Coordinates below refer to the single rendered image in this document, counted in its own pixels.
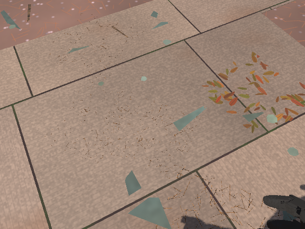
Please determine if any right robot hand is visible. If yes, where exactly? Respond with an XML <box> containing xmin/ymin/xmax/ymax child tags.
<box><xmin>257</xmin><ymin>195</ymin><xmax>305</xmax><ymax>229</ymax></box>

